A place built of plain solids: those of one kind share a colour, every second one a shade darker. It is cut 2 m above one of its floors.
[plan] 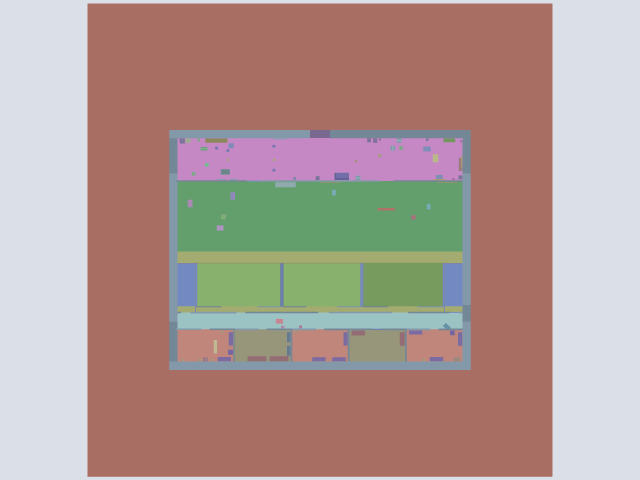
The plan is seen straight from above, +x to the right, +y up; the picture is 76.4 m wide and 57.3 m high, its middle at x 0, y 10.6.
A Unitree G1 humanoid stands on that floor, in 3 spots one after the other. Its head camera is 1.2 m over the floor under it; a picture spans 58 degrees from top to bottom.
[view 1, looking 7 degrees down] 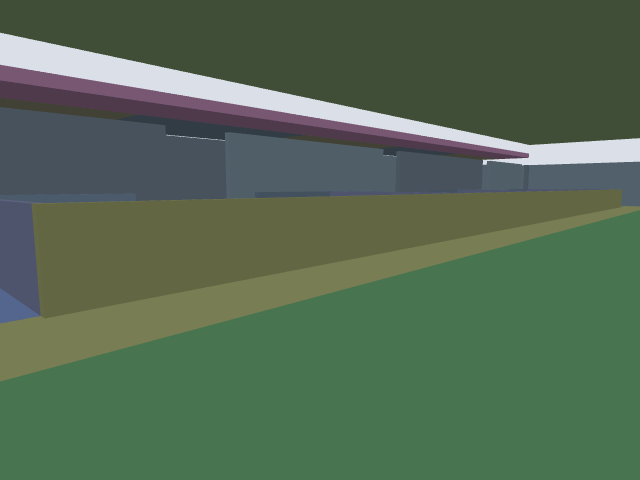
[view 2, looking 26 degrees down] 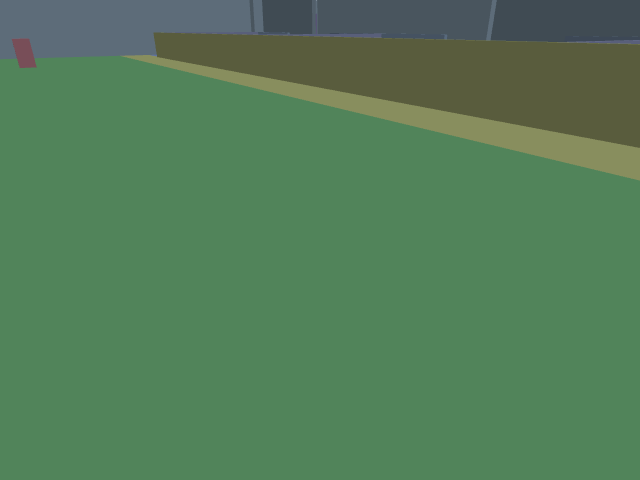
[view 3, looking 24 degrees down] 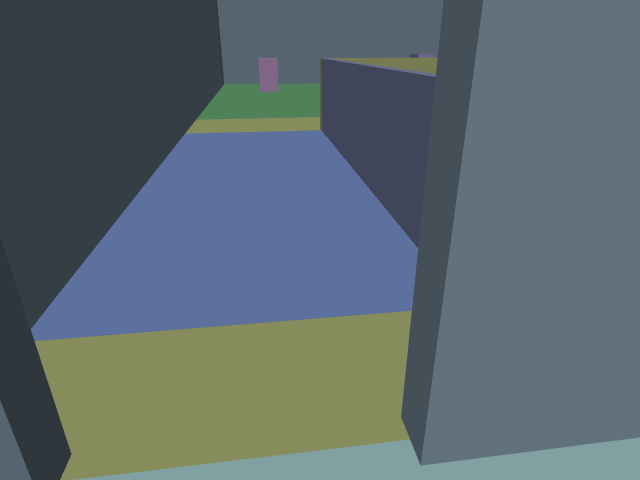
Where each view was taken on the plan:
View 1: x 16.00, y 12.44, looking -137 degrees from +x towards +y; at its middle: rail_far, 6.62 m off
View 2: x -7.91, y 13.59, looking -33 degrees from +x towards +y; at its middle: floor_yard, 2.74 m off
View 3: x -15.90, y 0.94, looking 82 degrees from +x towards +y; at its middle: floor_baulk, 2.95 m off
